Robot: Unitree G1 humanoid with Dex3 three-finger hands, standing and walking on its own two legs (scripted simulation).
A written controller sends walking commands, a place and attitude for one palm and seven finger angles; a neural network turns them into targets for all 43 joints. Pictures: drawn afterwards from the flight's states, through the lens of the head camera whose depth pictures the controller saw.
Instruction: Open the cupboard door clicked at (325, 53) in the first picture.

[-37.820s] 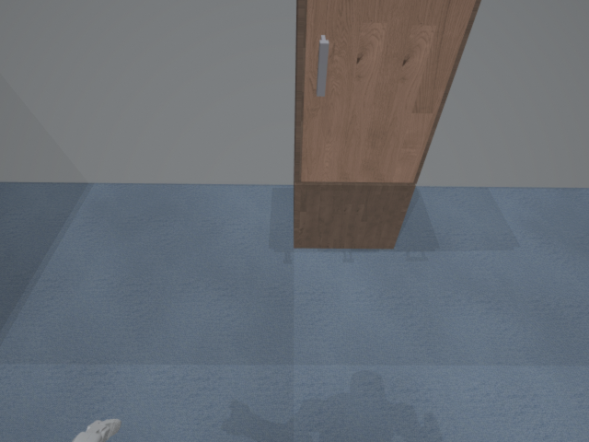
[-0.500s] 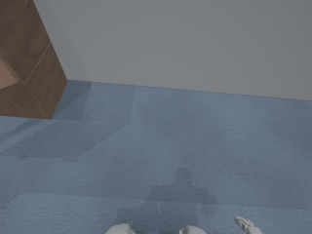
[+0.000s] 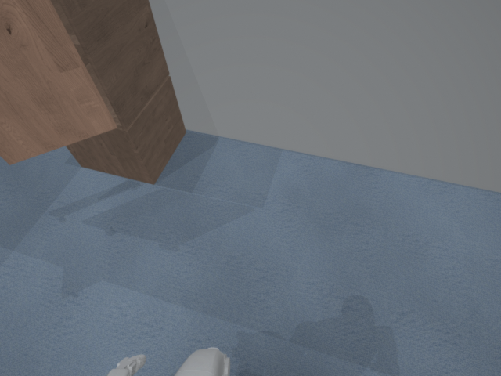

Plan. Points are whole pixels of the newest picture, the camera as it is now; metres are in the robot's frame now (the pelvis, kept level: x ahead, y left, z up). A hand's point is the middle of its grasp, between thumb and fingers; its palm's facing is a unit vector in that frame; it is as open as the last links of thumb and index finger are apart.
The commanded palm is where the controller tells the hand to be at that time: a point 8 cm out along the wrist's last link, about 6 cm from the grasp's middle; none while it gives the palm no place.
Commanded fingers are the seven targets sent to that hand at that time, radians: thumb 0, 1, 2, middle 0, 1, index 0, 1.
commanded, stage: turn to face it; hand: left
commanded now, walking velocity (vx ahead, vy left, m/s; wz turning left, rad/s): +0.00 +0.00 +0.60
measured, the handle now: out of the picture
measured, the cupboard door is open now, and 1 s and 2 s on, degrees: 45 45 45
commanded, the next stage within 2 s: take the last steps up to it in 0.78 s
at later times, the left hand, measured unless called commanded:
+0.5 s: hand out of the picture +0.05 +0.26 -0.16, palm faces +0.30 -0.92 -0.26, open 7.4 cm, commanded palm none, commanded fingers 0.00 0.90 0.90 -0.20 -0.30 -0.20 -0.30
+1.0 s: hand out of the picture -0.01 +0.17 -0.17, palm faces +0.51 -0.83 -0.23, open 7.3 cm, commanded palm none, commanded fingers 0.00 0.90 0.90 -0.20 -0.30 -0.20 -0.30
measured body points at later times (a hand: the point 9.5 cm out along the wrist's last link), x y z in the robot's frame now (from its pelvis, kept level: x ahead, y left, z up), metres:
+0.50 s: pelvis +0.02 +0.02 +0.00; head +0.06 +0.05 +0.45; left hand +0.03 +0.31 -0.14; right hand +0.18 -0.19 -0.13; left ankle +0.02 +0.12 -0.74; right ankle +0.05 -0.14 -0.67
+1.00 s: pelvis +0.05 -0.01 +0.00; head +0.09 +0.01 +0.45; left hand -0.04 +0.21 -0.15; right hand +0.24 -0.20 -0.15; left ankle -0.01 +0.10 -0.70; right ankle +0.07 -0.12 -0.74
